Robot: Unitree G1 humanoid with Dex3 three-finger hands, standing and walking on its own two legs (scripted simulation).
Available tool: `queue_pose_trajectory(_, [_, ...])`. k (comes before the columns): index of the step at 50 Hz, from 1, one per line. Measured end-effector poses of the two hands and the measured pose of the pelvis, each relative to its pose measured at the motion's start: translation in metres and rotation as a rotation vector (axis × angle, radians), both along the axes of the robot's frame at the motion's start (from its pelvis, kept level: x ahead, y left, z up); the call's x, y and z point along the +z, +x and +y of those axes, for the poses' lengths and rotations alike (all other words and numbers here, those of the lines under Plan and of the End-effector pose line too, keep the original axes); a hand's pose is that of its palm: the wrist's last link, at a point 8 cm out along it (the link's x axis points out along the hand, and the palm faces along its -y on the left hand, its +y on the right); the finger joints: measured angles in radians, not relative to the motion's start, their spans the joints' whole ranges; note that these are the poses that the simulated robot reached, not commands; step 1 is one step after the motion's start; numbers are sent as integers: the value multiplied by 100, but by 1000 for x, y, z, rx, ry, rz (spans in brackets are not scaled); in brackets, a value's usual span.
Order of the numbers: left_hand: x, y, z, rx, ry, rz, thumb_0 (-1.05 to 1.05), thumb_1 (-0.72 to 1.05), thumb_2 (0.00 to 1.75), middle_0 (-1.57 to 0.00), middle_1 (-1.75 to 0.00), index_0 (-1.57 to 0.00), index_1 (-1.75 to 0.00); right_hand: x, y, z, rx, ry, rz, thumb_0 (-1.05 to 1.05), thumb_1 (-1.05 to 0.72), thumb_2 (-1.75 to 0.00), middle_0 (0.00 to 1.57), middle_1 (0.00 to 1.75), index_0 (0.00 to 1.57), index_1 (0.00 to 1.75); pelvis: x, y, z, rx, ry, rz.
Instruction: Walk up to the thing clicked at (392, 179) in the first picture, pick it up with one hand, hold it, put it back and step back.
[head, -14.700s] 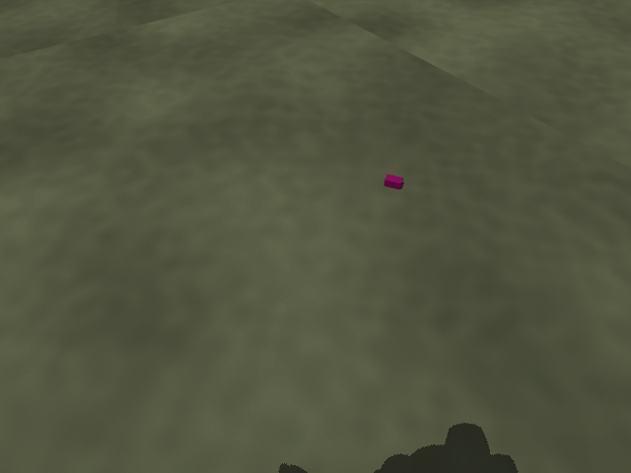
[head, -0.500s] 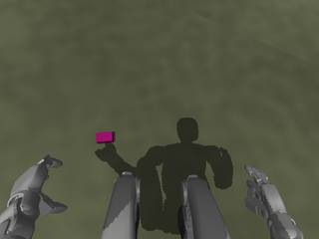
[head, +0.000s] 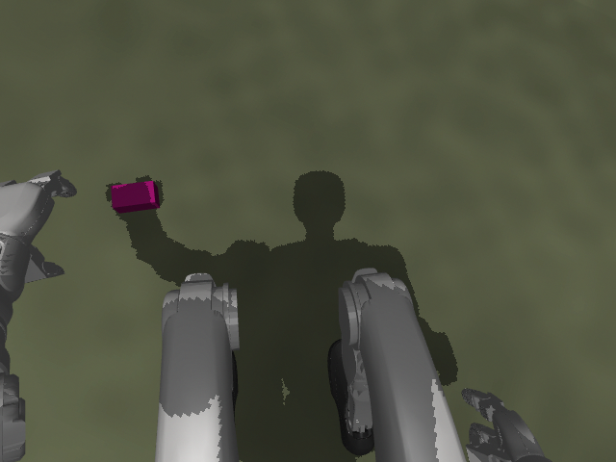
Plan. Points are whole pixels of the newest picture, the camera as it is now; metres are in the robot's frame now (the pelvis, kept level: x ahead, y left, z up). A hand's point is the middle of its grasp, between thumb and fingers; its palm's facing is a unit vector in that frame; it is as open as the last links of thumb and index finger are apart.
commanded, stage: rise first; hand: left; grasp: from above
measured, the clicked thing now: (136, 197) +0.52 +0.31 -0.37
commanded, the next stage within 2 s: none
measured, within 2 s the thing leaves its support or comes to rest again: neither
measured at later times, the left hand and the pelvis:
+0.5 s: hand (66, 214) +0.43 +0.36 -0.21, palm faces -0.45 -0.07 -0.89, open 11.4 cm; pelvis +0.01 +0.01 -0.05, yaw -3 degrees
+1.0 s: hand (80, 205) +0.46 +0.35 -0.24, palm faces -0.45 -0.09 -0.89, open 12.3 cm; pelvis +0.02 +0.01 -0.06, yaw -5 degrees
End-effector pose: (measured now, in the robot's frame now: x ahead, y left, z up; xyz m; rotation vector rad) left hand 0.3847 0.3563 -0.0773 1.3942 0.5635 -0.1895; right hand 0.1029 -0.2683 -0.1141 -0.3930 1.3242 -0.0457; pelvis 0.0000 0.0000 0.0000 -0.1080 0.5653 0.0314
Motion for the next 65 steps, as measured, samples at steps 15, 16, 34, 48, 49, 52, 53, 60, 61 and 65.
queue_pose_trajectory(15, [-46,38,0,-119,76,-10,0,-7,64,-49,-57,-49,-57,-15,-20,-4,4,-63,95,0,-90,-89,20,30,20,29,-33,5,5,-14,-28,1])
queue_pose_trajectory(16, [-49,39,0,-117,77,-12,0,-7,63,-49,-57,-49,-57,-17,-19,-3,9,-64,96,0,-90,-89,20,30,20,29,-35,6,5,-15,-29,1])
queue_pose_trajectory(34, [-85,67,-2,-84,79,-11,0,-13,66,-45,-64,-45,-63,-35,-9,5,42,-54,119,0,-91,-90,20,30,20,29,-53,15,6,-36,-44,13])
queue_pose_trajectory(48, [-99,77,-4,-80,67,-11,0,-21,73,-38,-72,-38,-71,-36,-21,3,41,-64,168,0,-91,-90,20,30,20,29,-59,17,7,-47,-56,9])
queue_pose_trajectory(49, [-100,78,-4,-79,66,-12,0,-21,74,-38,-72,-37,-72,-36,-22,3,42,-66,169,0,-91,-90,20,30,20,29,-59,17,7,-47,-57,8])
queue_pose_trajectory(52, [-102,79,-4,-80,65,-13,0,-23,75,-37,-73,-36,-73,-35,-24,3,42,-70,173,0,-91,-90,20,30,20,29,-60,17,7,-48,-60,6])
queue_pose_trajectory(53, [-103,79,-4,-81,65,-13,0,-23,75,-36,-74,-36,-73,-35,-24,3,42,-70,173,0,-91,-90,20,30,20,29,-61,17,7,-48,-60,6])
queue_pose_trajectory(60, [-107,80,-5,-81,66,-10,0,-25,77,-35,-75,-34,-75,-34,-26,3,47,-68,176,0,-91,-90,20,30,20,29,-62,17,7,-48,-63,5])
queue_pose_trajectory(61, [-108,80,-5,-82,67,-7,0,-25,77,-35,-76,-34,-75,-34,-26,3,49,-67,176,0,-91,-90,20,30,20,29,-62,17,7,-48,-62,4])
queue_pose_trajectory(65, [-109,82,-6,-81,65,-10,0,-26,78,-34,-76,-33,-76,-35,-26,3,59,-64,176,0,-91,-90,20,30,20,29,-63,16,7,-50,-64,-1])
